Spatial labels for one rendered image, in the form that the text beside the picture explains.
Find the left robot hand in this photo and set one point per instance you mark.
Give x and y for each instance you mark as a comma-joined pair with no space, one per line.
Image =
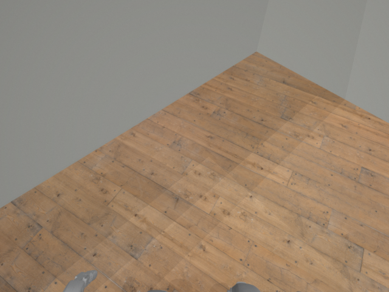
81,281

